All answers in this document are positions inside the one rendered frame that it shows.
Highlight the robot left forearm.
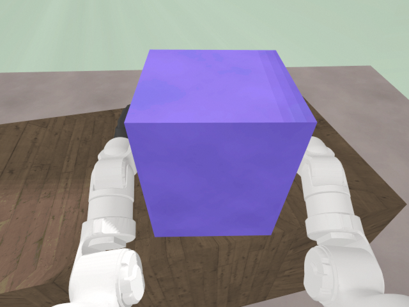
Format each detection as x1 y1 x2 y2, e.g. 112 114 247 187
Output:
69 137 137 298

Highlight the robot right upper arm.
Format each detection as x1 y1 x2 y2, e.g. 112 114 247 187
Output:
304 245 409 307

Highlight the robot right forearm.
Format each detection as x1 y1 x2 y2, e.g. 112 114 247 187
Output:
297 136 385 291

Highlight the carton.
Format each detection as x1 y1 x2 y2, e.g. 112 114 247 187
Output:
124 49 317 237

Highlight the pedestal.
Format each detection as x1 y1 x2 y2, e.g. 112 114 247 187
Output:
0 97 407 307

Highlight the robot left upper arm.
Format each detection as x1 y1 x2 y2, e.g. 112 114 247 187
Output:
52 248 145 307

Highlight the robot left hand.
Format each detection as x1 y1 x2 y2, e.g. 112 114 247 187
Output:
114 104 130 138

